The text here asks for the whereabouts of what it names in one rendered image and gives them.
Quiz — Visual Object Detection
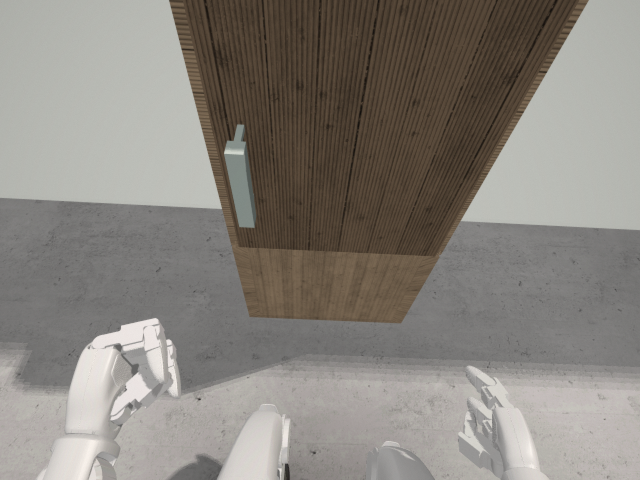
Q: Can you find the robot thigh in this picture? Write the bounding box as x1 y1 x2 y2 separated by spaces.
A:
366 446 435 480
217 411 291 480

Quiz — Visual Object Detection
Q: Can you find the robot left thigh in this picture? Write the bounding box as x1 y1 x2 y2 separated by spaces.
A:
217 411 291 480

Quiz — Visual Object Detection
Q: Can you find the cupboard door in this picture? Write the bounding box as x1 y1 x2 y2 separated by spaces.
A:
183 0 579 256

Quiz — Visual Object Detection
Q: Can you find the robot right thigh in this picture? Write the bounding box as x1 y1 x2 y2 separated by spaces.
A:
366 446 435 480

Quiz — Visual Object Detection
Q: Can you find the robot right hand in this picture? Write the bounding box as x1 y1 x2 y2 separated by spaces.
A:
458 366 541 479

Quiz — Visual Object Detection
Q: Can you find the handle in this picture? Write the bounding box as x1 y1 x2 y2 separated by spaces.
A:
224 124 256 228

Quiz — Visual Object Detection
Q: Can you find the robot left hand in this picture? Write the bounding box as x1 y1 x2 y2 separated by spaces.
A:
64 318 181 440

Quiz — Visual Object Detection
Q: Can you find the robot left forearm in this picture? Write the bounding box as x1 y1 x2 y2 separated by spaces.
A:
35 434 121 480

